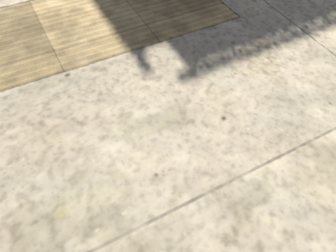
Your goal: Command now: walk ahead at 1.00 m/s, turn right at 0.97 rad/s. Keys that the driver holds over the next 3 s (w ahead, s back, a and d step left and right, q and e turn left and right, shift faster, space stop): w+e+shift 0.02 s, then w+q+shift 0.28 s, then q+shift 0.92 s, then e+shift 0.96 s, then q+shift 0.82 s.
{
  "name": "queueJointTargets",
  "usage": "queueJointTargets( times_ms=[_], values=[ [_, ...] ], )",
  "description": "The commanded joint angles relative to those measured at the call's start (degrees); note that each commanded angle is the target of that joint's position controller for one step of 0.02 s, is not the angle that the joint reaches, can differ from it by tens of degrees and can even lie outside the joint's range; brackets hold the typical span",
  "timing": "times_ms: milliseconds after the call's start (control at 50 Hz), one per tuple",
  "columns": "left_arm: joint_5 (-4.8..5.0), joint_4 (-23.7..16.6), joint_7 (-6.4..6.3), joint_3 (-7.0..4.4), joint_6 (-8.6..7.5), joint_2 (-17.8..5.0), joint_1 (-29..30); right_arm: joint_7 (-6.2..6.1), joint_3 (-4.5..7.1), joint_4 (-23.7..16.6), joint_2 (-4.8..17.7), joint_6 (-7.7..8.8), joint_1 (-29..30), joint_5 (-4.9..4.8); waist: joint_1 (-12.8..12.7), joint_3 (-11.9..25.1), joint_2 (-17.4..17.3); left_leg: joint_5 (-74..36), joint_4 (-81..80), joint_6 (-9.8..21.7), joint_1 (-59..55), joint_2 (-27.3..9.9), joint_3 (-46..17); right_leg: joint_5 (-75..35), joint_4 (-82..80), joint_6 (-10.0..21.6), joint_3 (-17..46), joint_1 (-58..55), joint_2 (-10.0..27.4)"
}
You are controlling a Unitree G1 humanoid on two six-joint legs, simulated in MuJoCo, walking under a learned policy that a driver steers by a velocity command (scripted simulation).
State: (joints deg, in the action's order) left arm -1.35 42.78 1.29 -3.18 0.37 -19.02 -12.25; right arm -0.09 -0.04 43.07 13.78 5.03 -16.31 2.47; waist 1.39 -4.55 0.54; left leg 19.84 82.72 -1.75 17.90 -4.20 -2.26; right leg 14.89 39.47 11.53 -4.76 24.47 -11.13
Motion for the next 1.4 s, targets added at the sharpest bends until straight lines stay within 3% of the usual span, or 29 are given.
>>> queueJointTargets(
  times_ms=[20, 60, 140, 240, 280, 320, 340, 360, 380, 400, 440, 480, 540, 680, 740, 760, 780, 800, 820, 860, 940, 1140, 1180, 1200, 1220, 1240, 1280, 1340, 1400],
  values=[
    [0.30, -2.29, -1.69, -2.94, -2.40, -9.56, -5.19, -0.23, 1.58, -7.24, 10.10, 0.02, 0.54, 1.88, 0.55, 2.70, -6.37, 2.18, -5.84, -0.97, 22.05, -3.39, -2.72, 0.35, -26.79, 10.02, 34.97, -16.17, 18.47],
    [0.50, -1.68, -1.34, -1.62, -4.28, -6.34, -4.55, 0.34, 1.00, -6.65, 7.95, -2.01, -0.34, 2.00, 2.44, 1.39, -5.94, 1.23, -15.01, -1.80, 16.98, -5.42, -0.47, -2.28, -28.72, 8.89, 27.52, -6.85, 15.65],
    [1.29, 0.61, 0.14, -1.41, -6.93, -5.43, -7.79, 2.03, -0.60, -10.13, 4.11, -1.52, 11.86, -0.53, -2.42, -2.32, -1.63, -24.70, -38.62, 1.24, 11.91, -5.54, 3.92, -13.59, -33.88, 3.58, 15.45, -3.87, 11.46],
    [0.67, 4.30, -0.46, -1.33, -7.83, -7.49, -13.34, 2.73, 0.49, -9.88, 6.37, -1.00, 17.36, -1.62, -5.76, -2.80, -0.88, -31.13, -51.25, 7.36, 14.27, -0.58, 7.31, -35.10, -36.66, -1.36, 8.66, -25.52, 17.15],
    [-0.58, 4.75, -1.74, -1.61, -7.18, -9.79, -13.16, 2.83, 1.48, -8.63, 8.30, -0.96, 14.22, -1.45, -3.30, 1.86, 2.64, -22.80, -51.25, 8.98, 10.12, 5.31, 9.35, -59.67, -28.71, -3.69, 5.25, -33.16, 18.85],
    [-2.63, 4.33, -2.90, -1.88, -5.58, -10.86, -10.88, 2.28, 2.99, -3.49, 11.04, -1.28, -1.43, -1.46, 4.19, 10.14, 5.40, -14.87, -49.33, 10.65, -2.12, 10.33, 10.28, -77.44, -7.40, -5.83, 2.83, -35.49, 19.99],
    [-2.53, 3.52, -3.30, -1.73, -5.00, -10.42, -7.75, 1.79, 3.72, 0.34, 11.95, -1.14, -13.21, -0.85, 10.30, 13.43, 3.86, -17.52, -53.41, 11.84, -13.43, 9.57, 9.10, -71.93, 10.59, -7.17, -0.17, -29.10, 18.00],
    [-1.30, 1.12, -2.95, -0.40, -5.70, -5.75, -7.58, 1.04, 5.41, 1.66, 16.85, -1.50, -19.02, -0.11, 10.31, 16.92, -4.35, -18.21, -50.20, 16.55, -29.01, -0.32, -5.82, -40.00, 35.10, -9.14, -0.85, -10.08, 11.53],
    [1.56, -2.24, -1.90, 0.54, -6.75, -1.63, -11.84, 1.51, 6.77, 1.04, 21.50, -1.73, -15.51, 0.28, 3.43, 24.64, -23.16, -37.96, -57.10, 28.78, -45.72, -16.02, -42.20, 14.88, 56.70, -13.54, 5.12, 14.98, -0.03],
    [0.19, -2.41, -2.66, 1.11, -6.93, -4.31, -8.43, 1.69, 7.35, -0.62, 18.79, -1.80, -10.84, -1.58, 4.19, 26.07, -7.43, -41.67, -57.88, 27.29, -43.72, -13.20, -39.21, 9.10, 56.31, -11.62, 12.07, 16.92, 5.47],
    [-0.65, -4.06, -2.32, 1.91, -7.42, -4.27, -1.99, 1.24, 5.70, -0.42, 12.62, -2.25, -6.67, -2.47, 1.08, 11.04, 3.84, -46.35, -60.62, 22.30, -23.48, -8.94, -24.90, 4.96, 44.48, -11.40, 10.51, 14.71, 10.84],
    [-2.29, -5.73, -1.94, 2.22, -4.95, -3.83, -0.25, 0.76, 4.44, 0.42, 9.76, -2.23, -6.10, -3.08, -1.75, 5.09, 4.23, -54.95, -63.37, 19.60, -11.33, -4.48, -19.12, 5.98, 36.12, -13.03, 9.65, 11.04, 12.32],
    [-1.95, -7.71, -1.99, 3.34, -2.68, -1.91, -0.04, 1.28, 5.66, -0.24, 14.32, -1.83, -3.78, -2.19, -4.34, 6.25, 1.11, -63.71, -63.48, 18.32, -1.88, 0.66, -14.54, 4.65, 21.26, -14.61, 6.52, 4.46, 11.24],
    [-0.09, -11.11, -2.57, 4.01, -2.41, -2.12, 10.48, -0.35, 6.86, -1.01, 13.27, -5.57, -6.02, -2.48, 1.44, 9.37, -5.36, -47.03, -55.13, 7.04, -3.99, 7.51, -18.69, -12.59, -1.49, -13.94, 7.24, -1.73, 6.27],
    [-0.16, -9.30, -3.32, 3.39, -4.44, -4.30, 5.17, -1.10, 7.40, -3.04, 13.75, -6.03, -2.33, -1.73, -1.17, 7.81, -6.29, -36.82, -47.71, 5.08, -6.06, 7.55, -24.35, -13.81, -13.30, -12.06, 11.20, -7.52, 7.11],
    [-0.59, -7.94, -3.88, 3.00, -5.37, -5.52, -0.19, -0.89, 7.03, -3.90, 12.45, -5.56, -1.20, -2.54, -3.57, 9.50, -4.05, -31.24, -39.42, 3.50, -3.49, 9.57, -22.30, -21.42, -17.95, -10.35, 13.94, -15.94, 11.92],
    [-0.45, -8.12, -4.55, 2.20, -5.38, -9.25, -4.06, -0.81, 5.79, -5.31, 7.43, -5.16, -5.72, -3.29, -2.09, 16.69, 7.37, 1.31, -23.72, 1.79, 3.10, 13.89, -13.10, -43.87, -14.27, -6.17, 26.48, -28.95, 28.95],
    [0.42, -9.07, -4.33, 1.92, -3.81, -8.73, -3.93, -1.16, 6.13, -5.73, 9.20, -5.75, -12.92, -2.87, 0.79, 23.34, 14.21, 24.63, -15.65, 1.08, 9.18, 17.67, -5.79, -57.08, -14.20, 2.15, 40.29, -32.84, 39.88],
    [1.24, -9.52, -4.01, 1.86, -2.55, -5.73, -2.94, -1.16, 6.53, -3.14, 11.59, -6.71, -14.94, -0.28, 1.39, 21.63, 7.55, 22.19, -7.59, 0.45, 12.79, 12.50, -4.07, -57.34, -10.65, 4.72, 38.33, -31.86, 39.13],
    [0.36, -10.92, -5.06, 2.59, -1.18, -1.32, 2.44, 0.01, 6.93, -4.37, 13.08, -8.12, -4.07, -0.36, -0.64, 15.10, 2.88, 10.12, -6.36, -0.60, 14.22, 8.40, -1.99, -27.17, -18.14, 2.44, 28.23, -21.05, 31.40],
    [-0.67, -9.04, -4.34, 1.37, -1.10, -3.01, 3.09, 1.88, 5.91, -6.79, 9.93, -10.15, -0.76, -2.14, 0.19, 8.91, 7.11, 4.60, -12.73, -1.51, 10.11, 6.81, 0.66, -22.89, -21.73, -0.65, 12.78, -12.23, 24.65],
    [-1.12, -8.39, -2.38, -1.99, -0.21, -7.93, 0.81, 4.14, 5.06, -12.03, 9.41, -10.35, 6.41, -2.62, -1.03, 9.14, 9.73, 3.46, -42.08, 2.87, -3.99, 4.38, 7.68, -2.39, -19.24, -4.65, 0.47, -7.61, 29.57],
    [-0.74, -7.67, -1.94, -2.32, 0.62, -7.01, -1.65, 3.48, 5.83, -9.69, 10.80, -9.60, 0.73, -2.25, 1.21, 8.51, 1.39, -0.60, -54.47, 5.03, -13.67, 4.84, 3.08, 4.81, -7.69, -10.84, -4.47, -0.21, 27.23],
    [-0.51, -7.95, -1.39, -1.72, 1.40, -3.57, -4.20, 2.17, 6.78, -9.95, 16.06, -9.07, -0.12, -1.83, 0.57, 4.06, -15.78, -2.66, -66.23, 8.49, -14.41, -8.21, -18.41, 18.92, 9.14, -15.84, -9.91, 11.39, 20.13],
    [-1.04, -13.01, -2.39, -1.27, 2.39, -3.77, 2.70, 1.27, 8.70, -12.37, 23.08, -8.90, -0.30, -0.89, 2.70, 1.67, -18.10, -12.57, -68.33, 16.78, -6.67, -17.42, -35.28, 23.38, 17.49, -17.58, 0.35, 19.53, 12.85],
    [-0.46, -12.46, -2.83, -1.33, 2.76, -4.61, 4.45, 0.72, 8.09, -11.23, 19.46, -8.95, -0.21, -0.39, 2.60, 2.28, -11.19, -15.68, -66.82, 17.45, -6.65, -15.14, -26.18, 17.59, 22.41, -16.56, 5.09, 17.23, 14.88],
    [0.75, -8.26, -2.57, -1.22, 2.17, -4.05, -1.28, 0.20, 5.84, -11.80, 13.60, -8.62, 8.59, -0.65, -2.63, 3.87, -10.15, -21.41, -65.07, 13.83, -4.73, -7.36, -13.65, 6.65, 21.86, -15.20, 5.03, 11.11, 14.87],
    [0.35, -3.51, -1.50, -1.34, 2.54, -4.02, -6.05, -0.18, 2.93, -10.82, 6.30, -7.26, 9.89, -1.60, -3.30, 9.16, -7.88, -35.72, -63.51, 13.25, -7.08, -5.37, -5.68, 4.47, 22.97, -14.65, 2.83, 2.64, 13.73],
    [1.30, -2.93, -0.16, 0.08, 3.28, -0.55, -3.88, -0.79, 2.02, -8.67, 5.51, -6.25, 8.34, -0.75, -1.33, 6.46, -7.57, -25.76, -64.79, 11.35, -8.08, -6.34, -2.96, 4.42, 9.05, -13.28, 4.61, -2.82, 13.04]
  ],
)
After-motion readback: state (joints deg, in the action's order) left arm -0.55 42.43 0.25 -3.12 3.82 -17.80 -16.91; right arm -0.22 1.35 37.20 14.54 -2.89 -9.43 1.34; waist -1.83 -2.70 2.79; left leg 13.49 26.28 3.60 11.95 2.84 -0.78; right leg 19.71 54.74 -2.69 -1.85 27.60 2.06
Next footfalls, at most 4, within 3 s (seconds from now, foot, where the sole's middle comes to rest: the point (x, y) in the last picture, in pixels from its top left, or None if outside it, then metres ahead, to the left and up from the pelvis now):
0.34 left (131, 224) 0.55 0.14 -0.74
0.78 right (151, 162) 0.83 0.07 -0.74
1.18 left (120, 210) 0.61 0.19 -0.74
1.62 right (156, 183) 0.73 0.05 -0.74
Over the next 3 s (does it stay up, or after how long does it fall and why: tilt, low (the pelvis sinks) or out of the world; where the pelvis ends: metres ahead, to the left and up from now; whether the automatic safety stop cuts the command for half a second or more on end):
stays up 0.64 0.15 0.03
